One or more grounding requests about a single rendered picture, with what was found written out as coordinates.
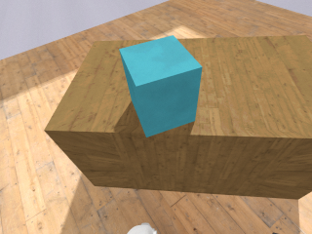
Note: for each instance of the carton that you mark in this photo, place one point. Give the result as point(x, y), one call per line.
point(164, 83)

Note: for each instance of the pedestal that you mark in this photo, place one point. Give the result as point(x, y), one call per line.
point(252, 134)

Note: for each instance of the left robot thigh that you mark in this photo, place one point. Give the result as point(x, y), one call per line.
point(142, 229)

